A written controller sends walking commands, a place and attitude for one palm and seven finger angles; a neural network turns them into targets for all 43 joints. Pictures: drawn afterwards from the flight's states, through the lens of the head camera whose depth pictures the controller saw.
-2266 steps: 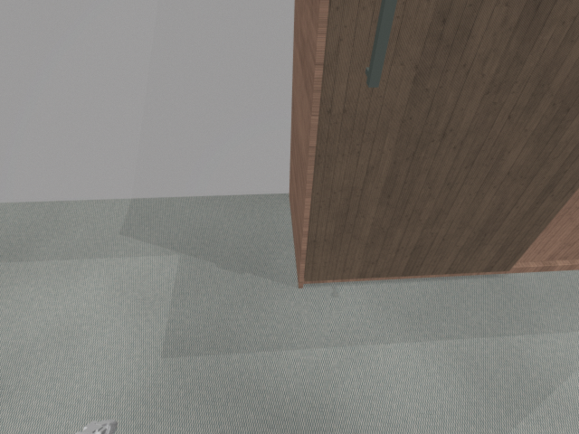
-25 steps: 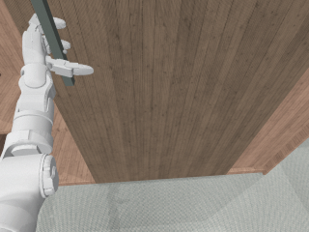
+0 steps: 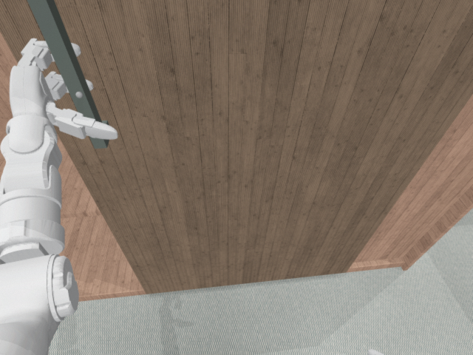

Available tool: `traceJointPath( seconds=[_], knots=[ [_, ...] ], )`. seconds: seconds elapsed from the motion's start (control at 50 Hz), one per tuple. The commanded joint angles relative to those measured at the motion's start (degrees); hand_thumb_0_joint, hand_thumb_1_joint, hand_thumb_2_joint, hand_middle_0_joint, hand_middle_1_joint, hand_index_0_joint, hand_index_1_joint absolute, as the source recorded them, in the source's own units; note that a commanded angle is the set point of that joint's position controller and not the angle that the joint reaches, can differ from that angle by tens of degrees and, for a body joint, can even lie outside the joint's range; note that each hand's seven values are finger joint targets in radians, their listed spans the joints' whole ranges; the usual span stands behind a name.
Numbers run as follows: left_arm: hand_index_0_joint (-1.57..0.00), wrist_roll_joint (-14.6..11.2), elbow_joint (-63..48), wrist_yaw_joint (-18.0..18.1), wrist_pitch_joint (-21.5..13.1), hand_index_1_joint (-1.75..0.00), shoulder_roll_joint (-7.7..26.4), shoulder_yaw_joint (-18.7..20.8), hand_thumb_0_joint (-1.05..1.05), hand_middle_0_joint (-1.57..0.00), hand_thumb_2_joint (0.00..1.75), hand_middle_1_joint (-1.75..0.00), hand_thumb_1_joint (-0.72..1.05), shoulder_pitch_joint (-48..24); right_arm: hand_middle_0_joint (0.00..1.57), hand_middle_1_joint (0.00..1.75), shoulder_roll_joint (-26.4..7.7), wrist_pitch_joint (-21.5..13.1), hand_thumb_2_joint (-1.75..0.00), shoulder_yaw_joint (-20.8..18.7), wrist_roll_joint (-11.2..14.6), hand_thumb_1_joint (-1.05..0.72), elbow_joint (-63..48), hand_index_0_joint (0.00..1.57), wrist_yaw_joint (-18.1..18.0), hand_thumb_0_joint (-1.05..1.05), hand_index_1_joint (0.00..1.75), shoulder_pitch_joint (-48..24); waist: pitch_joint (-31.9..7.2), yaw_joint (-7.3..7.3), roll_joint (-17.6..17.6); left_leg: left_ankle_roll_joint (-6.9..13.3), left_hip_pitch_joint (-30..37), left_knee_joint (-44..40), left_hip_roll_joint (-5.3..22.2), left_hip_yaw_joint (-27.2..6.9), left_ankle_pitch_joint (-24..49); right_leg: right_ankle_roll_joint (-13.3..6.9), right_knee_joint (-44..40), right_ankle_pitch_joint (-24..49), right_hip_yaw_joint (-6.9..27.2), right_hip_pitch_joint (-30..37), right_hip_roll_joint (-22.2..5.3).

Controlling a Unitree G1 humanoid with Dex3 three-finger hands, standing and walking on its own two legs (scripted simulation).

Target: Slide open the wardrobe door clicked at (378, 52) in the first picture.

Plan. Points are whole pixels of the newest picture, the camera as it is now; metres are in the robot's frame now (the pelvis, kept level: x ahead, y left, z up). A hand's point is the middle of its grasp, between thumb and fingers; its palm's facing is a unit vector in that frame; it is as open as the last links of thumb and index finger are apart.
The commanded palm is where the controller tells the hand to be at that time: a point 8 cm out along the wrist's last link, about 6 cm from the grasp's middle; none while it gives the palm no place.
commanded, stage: slip the hand off the handle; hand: left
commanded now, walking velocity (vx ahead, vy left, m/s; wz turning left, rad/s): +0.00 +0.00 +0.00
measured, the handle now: (78, 74) +0.48 +0.25 +0.25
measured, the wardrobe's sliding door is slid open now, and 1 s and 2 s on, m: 0.54 0.54 0.54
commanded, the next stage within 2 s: draw the hand back to the body in 1.28 s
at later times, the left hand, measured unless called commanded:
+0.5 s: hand (19, 99) +0.42 +0.31 +0.24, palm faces +0.30 -0.94 -0.16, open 14.7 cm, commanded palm +0.38 +0.35 +0.23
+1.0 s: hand (0, 148) +0.32 +0.29 +0.23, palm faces +0.33 -0.93 -0.14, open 14.7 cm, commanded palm +0.29 +0.33 +0.23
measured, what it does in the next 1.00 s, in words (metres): stands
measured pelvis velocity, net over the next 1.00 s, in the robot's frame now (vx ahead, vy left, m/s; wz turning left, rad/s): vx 0.01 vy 0.00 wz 0.05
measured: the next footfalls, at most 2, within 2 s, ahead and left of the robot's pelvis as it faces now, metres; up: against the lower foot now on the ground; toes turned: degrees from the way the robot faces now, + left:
none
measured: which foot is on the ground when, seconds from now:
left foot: down 0.00-1.00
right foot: down 0.00-1.00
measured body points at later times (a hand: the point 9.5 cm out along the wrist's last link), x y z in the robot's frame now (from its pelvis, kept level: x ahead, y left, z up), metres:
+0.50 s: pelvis +0.01 +0.01 +0.00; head +0.02 +0.02 +0.45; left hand +0.40 +0.36 +0.25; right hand +0.07 -0.27 -0.11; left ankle +0.03 +0.11 -0.74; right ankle +0.00 -0.10 -0.74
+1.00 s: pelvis +0.01 +0.00 +0.00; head -0.02 -0.01 +0.45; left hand +0.30 +0.34 +0.24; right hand +0.20 -0.23 -0.07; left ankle +0.03 +0.11 -0.74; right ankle +0.00 -0.10 -0.74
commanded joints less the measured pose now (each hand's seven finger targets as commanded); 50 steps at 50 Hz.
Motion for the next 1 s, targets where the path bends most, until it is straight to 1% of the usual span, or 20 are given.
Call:
traceJointPath(
  seconds=[0.0, 0.08, 0.14, 0.2, 0.26, 0.32, 0.38, 0.42, 0.5, 0.56, 0.6, 0.62, 0.68, 0.72, 0.74, 0.82, 0.86, 0.88, 0.94, 0.98],
  knots=[
    [-0.25, 0.1, -12.7, 2.9, -2.2, -1.15, 24.5, 8.8, 0.0, -0.25, 0.2, -1.15, -0.55, -25.0, 0.2, 0.3, -9.0, -1.4, -0.9, -3.0, 0.4, -0.9, -6.4, 0.2, -1.7, 0.0, 0.3, 0.1, -13.9, 2.77, 1.8, 1.5, 7.0, -3.3, -0.8, -3.2, 8.7, 0.9, -4.3, 11.0, 2.8, 3.5, -0.6],
    [-0.25, 0.3, -13.7, 1.4, -2.2, -1.15, 26.4, 9.6, 0.0, -0.25, 0.2, -1.15, -0.55, -23.5, 0.2, 0.3, -9.6, -1.2, -0.9, -3.2, 0.5, -0.9, -7.0, 0.2, -2.0, 0.0, 0.3, 0.2, -15.2, 2.62, 2.2, 1.6, 8.1, -3.0, -0.7, -3.1, 9.6, 0.9, -4.1, 12.0, 2.9, 3.6, -0.5],
    [-0.25, 0.0, -11.3, -1.3, -2.3, -1.15, 23.4, 5.6, 0.0, -0.25, 0.2, -1.15, -0.55, -26.2, 0.2, 0.3, -9.7, -1.1, -0.9, -3.1, 0.9, -0.9, -6.4, 0.2, -2.1, 0.0, 0.3, 0.9, -12.6, 0.63, 3.0, 1.4, 8.2, -3.1, -0.6, -3.6, 7.0, 0.9, -4.9, 8.8, 2.6, 0.3, -0.2],
    [-0.25, -0.7, -11.7, -4.2, -3.4, -1.15, 21.9, 2.8, 0.0, -0.25, 0.2, -1.15, -0.55, -29.4, 0.2, 0.3, -10.1, -1.5, -0.9, -3.4, 1.3, -0.9, -5.8, 0.2, -2.3, 0.0, 0.3, 1.9, -14.0, -0.44, 5.6, 1.4, 11.0, -2.3, -0.5, -4.5, 7.4, 0.7, -5.1, 7.9, 2.7, -2.1, 0.1],
    [-0.25, -2.1, -10.3, -6.7, -4.3, -1.15, 19.5, -0.1, 0.0, -0.25, 0.2, -1.15, -0.55, -31.9, 0.2, 0.3, -10.2, -1.9, -0.9, -3.5, 1.8, -0.9, -5.0, 0.2, -2.7, 0.0, 0.3, 2.7, -12.6, -1.65, 7.2, 1.3, 12.3, -1.9, -0.6, -5.5, 6.3, 0.4, -5.7, 5.9, 2.3, -4.9, 0.3],
    [-0.25, -3.4, -5.9, -8.2, -4.1, -1.15, 22.4, 2.6, 0.0, -0.25, 0.2, -1.15, -0.55, -31.5, 0.2, 0.3, -11.0, -2.1, -0.9, -3.5, 1.9, -0.9, -3.9, 0.2, -2.8, 0.0, 0.3, 3.8, -12.9, -1.2, 4.8, 1.2, 10.8, -2.2, -0.6, -6.4, 4.8, 0.5, -5.7, 4.9, 2.0, -5.2, 0.2],
    [-0.25, -4.5, -9.4, -8.5, -4.4, -1.15, 22.6, 4.4, 0.0, -0.25, 0.2, -1.15, -0.55, -25.7, 0.2, 0.3, -10.8, -2.5, -0.9, -3.7, 1.9, -0.9, -4.9, 0.2, -2.5, 0.0, 0.3, 3.4, -17.0, 1.42, 6.3, 0.9, 12.7, -2.1, -0.7, -6.8, 8.6, 0.0, -4.5, 7.3, 1.6, -2.8, 0.3],
    [-0.25, -4.8, -14.1, -8.1, -4.3, -1.15, 20.0, 3.3, 0.0, -0.25, 0.2, -1.15, -0.55, -22.0, 0.2, 0.3, -10.4, -2.6, -0.9, -3.7, 2.0, -0.9, -6.2, 0.2, -2.1, 0.0, 0.3, 2.7, -18.8, 2.15, 7.5, 0.6, 14.9, -1.8, -0.4, -6.9, 12.3, -0.1, -3.8, 9.5, 1.3, -2.0, 0.4],
    [-0.25, -6.2, -22.0, -7.3, -2.7, -1.15, 18.0, 4.2, 0.0, -0.25, 0.2, -1.15, -0.55, -13.5, 0.2, 0.3, -10.2, -2.9, -0.9, -3.5, 2.4, -0.9, -8.1, 0.2, -1.8, 0.0, 0.3, 0.3, -16.7, 3.57, 5.9, 0.5, 14.5, -2.1, 0.0, -6.8, 15.5, 0.1, -3.4, 11.8, 0.8, -0.5, 0.6],
    [-0.25, -7.3, -28.5, -5.8, -1.3, -1.15, 21.9, 9.6, 0.0, -0.25, 0.2, -1.15, -0.55, -9.9, 0.2, 0.3, -10.2, -3.2, -0.9, -3.1, 2.3, -0.9, -9.2, 0.2, -2.2, 0.0, 0.3, -1.8, -15.8, 5.22, 4.8, 0.6, 13.4, -2.8, 0.0, -6.6, 16.0, 0.0, -3.3, 12.6, 0.7, 2.3, 0.7],
    [-0.25, -7.3, -31.8, -4.6, -0.2, -1.15, 21.2, 10.7, 0.0, -0.25, 0.2, -1.15, -0.55, -8.0, 0.2, 0.3, -9.6, -3.5, -0.9, -2.7, 2.1, -0.9, -9.5, 0.2, -2.2, 0.0, 0.3, -3.0, -15.6, 5.45, 4.3, 0.3, 13.7, -3.2, 0.2, -6.5, 17.4, 0.1, -3.2, 13.6, 0.5, 3.0, 0.7],
    [-0.25, -7.2, -34.1, -4.1, 0.3, -1.15, 20.9, 10.9, 0.0, -0.25, 0.2, -1.15, -0.55, -6.4, 0.2, 0.3, -9.3, -3.6, -0.9, -2.5, 2.0, -0.9, -10.0, 0.2, -2.2, 0.0, 0.3, -4.0, -15.2, 6.06, 5.8, 0.1, 13.7, -3.5, 0.2, -6.4, 17.2, 0.1, -3.2, 13.0, 0.5, 3.3, 0.8],
    [-0.25, -6.2, -40.1, -2.5, 1.6, -1.15, 18.4, 8.8, 0.0, -0.25, 0.2, -1.15, -0.55, -5.4, 0.2, 0.3, -8.4, -4.2, -0.9, -1.8, 1.7, -0.9, -10.5, 0.2, -2.4, 0.0, 0.3, -6.3, -14.7, 5.92, 8.7, -0.3, 15.2, -3.8, 0.3, -6.3, 17.7, 0.0, -3.6, 11.9, 0.4, 2.9, 0.8],
    [-0.25, -6.3, -39.9, -2.3, 2.9, -1.15, 16.2, 7.5, 0.0, -0.25, 0.2, -1.15, -0.55, -4.0, 0.2, 0.3, -8.4, -4.4, -0.9, -1.6, 1.7, -0.9, -10.0, 0.2, -2.6, 0.0, 0.3, -7.1, -12.7, 5.2, 7.1, -0.1, 14.8, -4.3, 0.4, -6.1, 15.0, 0.1, -4.3, 10.6, 0.3, 2.3, 0.8],
    [-0.25, -6.5, -39.7, -2.5, 3.7, -1.15, 16.9, 8.6, 0.0, -0.25, 0.2, -1.15, -0.55, -1.7, 0.2, 0.3, -8.5, -4.3, -0.9, -1.6, 1.7, -0.9, -9.9, 0.2, -2.8, 0.0, 0.3, -7.3, -12.7, 5.53, 5.9, -0.1, 14.5, -4.6, 0.3, -6.1, 14.3, 0.1, -4.4, 10.3, 0.2, 2.9, 0.8],
    [-0.25, -7.9, -41.3, -4.5, 6.3, -1.15, 12.1, 4.3, 0.0, -0.25, 0.2, -1.15, -0.55, -0.6, 0.2, 0.3, -8.0, -4.4, -0.9, -0.9, 2.4, -0.9, -10.1, 0.2, -3.5, 0.0, 0.3, -9.9, -10.7, 4.85, 4.3, 0.2, 14.8, -5.1, 0.0, -5.7, 11.0, 0.3, -5.5, 8.8, 0.2, 2.3, 0.4],
    [-0.25, -8.7, -40.4, -5.3, 7.2, -1.15, 13.3, 5.8, 0.0, -0.25, 0.2, -1.15, -0.55, 1.2, 0.2, 0.3, -8.2, -4.4, -0.9, -0.8, 2.6, -0.9, -9.7, 0.2, -4.0, 0.0, 0.3, -10.6, -9.6, 4.97, 2.4, 0.5, 14.4, -5.0, -0.2, -5.3, 9.6, 0.4, -6.1, 8.3, 0.4, 2.5, 0.3],
    [-0.25, -9.0, -41.0, -5.7, 7.6, -1.15, 12.5, 4.9, 0.0, -0.25, 0.2, -1.15, -0.55, 1.5, 0.2, 0.3, -7.9, -4.5, -0.9, -0.6, 2.8, -0.9, -10.0, 0.2, -4.1, 0.0, 0.3, -11.3, -9.4, 5.18, 3.6, 0.5, 14.0, -5.2, -0.3, -5.3, 8.4, 0.4, -6.2, 7.3, 0.6, 2.3, 0.0],
    [-0.25, -9.3, -40.7, -6.0, 8.0, -1.15, 10.9, 3.1, 0.0, -0.25, 0.2, -1.15, -0.55, -0.6, 0.2, 0.3, -7.6, -4.7, -0.9, -0.1, 3.0, -0.9, -9.6, 0.2, -4.5, 0.0, 0.3, -12.6, -6.5, 4.44, 2.9, 0.5, 13.2, -5.8, -0.6, -5.8, 4.0, 0.6, -7.2, 3.3, 0.6, 0.5, -0.2],
    [-0.25, -9.3, -42.4, -5.5, 7.2, -1.15, 13.3, 5.2, 0.0, -0.25, 0.2, -1.15, -0.55, -0.6, 0.2, 0.3, -7.6, -5.0, -0.9, -0.1, 2.8, -0.9, -9.7, 0.2, -4.6, 0.0, 0.3, -13.1, -7.6, 4.96, 4.3, 0.6, 13.5, -5.5, -0.8, -5.5, 3.6, 0.6, -7.4, 2.8, 1.3, 1.2, -0.4]
  ],
)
